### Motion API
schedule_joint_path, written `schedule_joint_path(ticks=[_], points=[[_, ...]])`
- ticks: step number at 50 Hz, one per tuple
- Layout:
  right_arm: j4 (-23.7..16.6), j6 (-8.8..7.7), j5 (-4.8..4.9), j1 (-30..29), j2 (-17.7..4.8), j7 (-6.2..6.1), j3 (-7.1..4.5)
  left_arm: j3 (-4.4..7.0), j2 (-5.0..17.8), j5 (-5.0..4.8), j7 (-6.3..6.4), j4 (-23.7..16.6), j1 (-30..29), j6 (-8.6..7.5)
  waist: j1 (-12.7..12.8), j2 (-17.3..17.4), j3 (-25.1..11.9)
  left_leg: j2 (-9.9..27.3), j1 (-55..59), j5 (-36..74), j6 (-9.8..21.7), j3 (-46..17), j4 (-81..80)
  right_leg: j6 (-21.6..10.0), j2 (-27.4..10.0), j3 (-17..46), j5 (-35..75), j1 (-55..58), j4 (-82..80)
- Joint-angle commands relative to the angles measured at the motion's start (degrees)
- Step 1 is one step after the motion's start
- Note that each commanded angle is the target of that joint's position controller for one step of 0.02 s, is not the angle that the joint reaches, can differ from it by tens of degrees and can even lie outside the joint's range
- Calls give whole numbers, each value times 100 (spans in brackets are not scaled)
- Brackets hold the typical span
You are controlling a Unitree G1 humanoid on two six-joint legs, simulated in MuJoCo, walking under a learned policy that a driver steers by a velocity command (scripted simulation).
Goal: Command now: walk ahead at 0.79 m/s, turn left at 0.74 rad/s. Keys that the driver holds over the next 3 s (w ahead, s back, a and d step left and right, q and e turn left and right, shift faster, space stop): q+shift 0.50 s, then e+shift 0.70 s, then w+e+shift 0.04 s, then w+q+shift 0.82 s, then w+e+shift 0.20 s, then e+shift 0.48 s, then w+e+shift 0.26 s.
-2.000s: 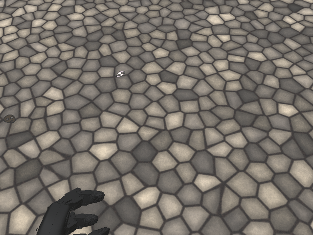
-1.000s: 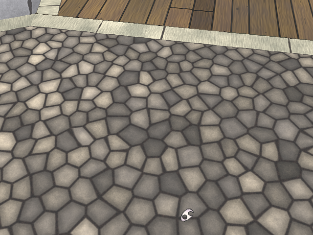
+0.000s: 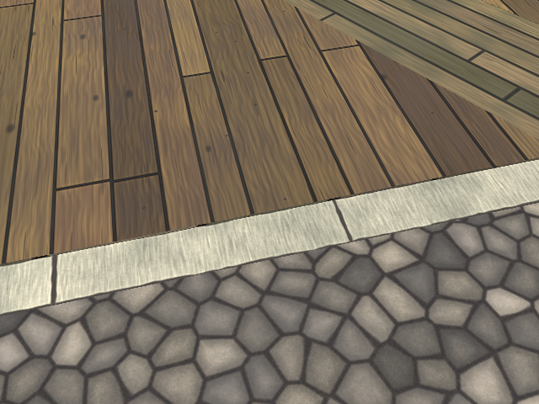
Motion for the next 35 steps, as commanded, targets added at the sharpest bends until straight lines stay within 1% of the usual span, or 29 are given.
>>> schedule_joint_path(ticks=[1,2,3,4,5,6,7,8,9,10,11,12,13,14,15,16,17,19,20,21,22,24,25,27,29,32,33,34,35], points=[[-546,180,-115,-228,-26,48,-36,145,370,-176,9,-60,316,-238,34,-614,394,425,-1533,-4,-167,-155,-71,-625,-1708,1080,3213,891,-1588],[-681,200,-137,-448,15,67,-28,148,367,-211,11,-30,236,-263,-32,-634,445,371,-1594,218,-195,-24,-303,-573,-1625,655,3950,848,-1608],[-867,181,-139,-690,89,111,8,148,372,-237,25,-18,91,-279,-113,-778,493,328,-1477,596,-187,106,-851,-497,-1471,234,4275,676,-1657],[-968,152,-113,-862,133,171,48,153,377,-256,47,-32,-169,-276,-198,-867,525,241,-1106,1086,-164,255,-1659,-384,-1209,-222,4180,440,-1688],[-924,15,424,-723,3,128,-3,267,638,-353,181,-392,-1013,-192,-238,-944,476,176,-741,1619,-237,265,-2361,-280,-937,-501,3719,315,-1660],[-913,-63,356,-780,-108,164,-13,313,840,-387,287,-428,-957,-165,-208,-741,241,-40,-110,2218,-262,514,-2960,-233,-871,-641,4022,256,-1448],[-938,-78,229,-710,-197,204,-73,371,1062,-399,364,-369,-711,-148,-230,-679,-34,-325,428,2482,-266,742,-3225,-190,-885,-682,4684,401,-1145],[-949,-45,185,-505,-315,237,-141,434,1268,-430,391,-353,-576,-110,-335,-747,-288,-526,881,2448,-204,838,-3313,-132,-960,-659,5270,603,-724],[-911,22,183,-129,-534,250,-243,492,1411,-496,388,-399,-592,-62,-542,-843,-526,-679,1412,2256,-90,868,-3312,-84,-1021,-608,5704,682,-141],[-800,93,174,536,-873,236,-397,514,1432,-535,347,-458,-685,-21,-893,-797,-810,-769,2244,2192,115,797,-3293,-34,-1047,-531,5751,507,861],[-635,176,172,1185,-1183,153,-557,461,1232,-545,268,-475,-723,-28,-1211,-415,-994,-727,3310,2589,332,506,-3541,156,-863,-457,4449,-86,2295],[-619,208,234,928,-1313,11,-550,287,556,-398,139,-400,-471,-37,-891,901,-365,-331,3488,3805,582,-214,-4097,447,26,-371,-1257,-1046,4285],[-1188,65,-97,11,-1738,-5,-478,146,224,-235,44,-596,715,-93,236,1885,-1022,870,4220,6445,1797,-2885,-3775,654,681,498,-2588,-2366,6264],[-1609,6,-185,-200,-1708,83,-517,203,971,-277,3,-741,902,-155,-45,1221,-2500,1565,4749,4521,2388,-4369,-4745,559,618,1553,-2063,-2564,6587],[-1799,-14,-22,-602,-1498,124,-492,283,1346,-346,22,-856,260,-155,-63,229,-1988,1313,4109,2683,2144,-4294,-5150,404,421,1625,-1527,-2661,6025],[-1827,-22,157,-911,-1251,100,-436,308,1293,-293,109,-912,-145,-92,130,-495,-1254,995,3223,1831,1796,-3963,-5281,405,230,1575,-1155,-2709,5489],[-1861,-27,201,-1056,-1132,63,-384,302,1229,-225,179,-902,-230,-7,286,-669,-969,855,2531,2064,1643,-3750,-5314,429,131,1614,-1019,-2485,5142],[-1881,29,120,-1205,-1097,-39,-401,339,1194,-180,210,-930,-332,141,432,-459,-638,442,1557,3179,1424,-3001,-5282,512,61,1608,-991,-1929,4356],[-1840,66,135,-1183,-1056,-105,-400,317,1040,-158,215,-926,-392,154,434,-431,-608,278,1322,3721,1331,-2675,-5156,563,56,1551,-965,-1805,3920],[-1812,104,153,-1117,-1075,-183,-415,277,861,-130,222,-951,-509,146,396,-448,-684,129,1239,4189,1243,-2486,-5023,618,136,1475,-787,-1758,3518],[-1793,168,171,-1058,-1125,-263,-438,247,719,-138,222,-983,-633,154,366,-425,-820,24,1272,4390,1140,-2419,-4920,680,242,1435,-547,-1745,3134],[-1826,341,217,-1081,-1184,-401,-471,233,614,-209,217,-1003,-819,202,314,-231,-1107,-119,1397,4032,874,-2438,-4786,765,394,1460,41,-1677,2525],[-1861,414,242,-1126,-1169,-450,-473,239,601,-237,209,-1006,-929,225,282,-104,-1132,-194,1390,3602,722,-2469,-4757,773,446,1489,286,-1637,2273],[-1905,488,179,-1210,-909,-514,-373,250,625,-246,180,-880,-881,258,192,192,-1156,-178,1409,3000,529,-2209,-4660,792,278,1393,730,-1561,1988],[-1852,492,66,-1087,-623,-499,-247,233,592,-223,162,-906,-1032,253,11,423,-1041,-52,1325,2690,560,-2198,-4637,772,76,1303,915,-1378,1843],[-1714,416,-69,-1065,-169,-390,-20,191,540,-206,80,-952,-1135,173,-69,473,-805,231,1238,2381,650,-2241,-4532,525,-192,1243,831,-833,1239],[-1662,373,-96,-1112,-131,-325,21,195,522,-221,30,-935,-1097,136,-34,475,-695,251,1129,2325,627,-2173,-4486,401,-169,1160,879,-467,768],[-1607,325,-103,-1139,-199,-266,20,210,514,-241,-15,-928,-1043,98,31,496,-544,200,1012,2173,550,-2082,-4444,253,-69,1087,1245,-60,122],[-1500,266,-109,-881,-343,-230,-28,256,679,-209,-36,-1025,-1158,77,-43,409,-366,17,1078,1769,374,-2018,-4401,75,-81,1299,1985,55,-297]])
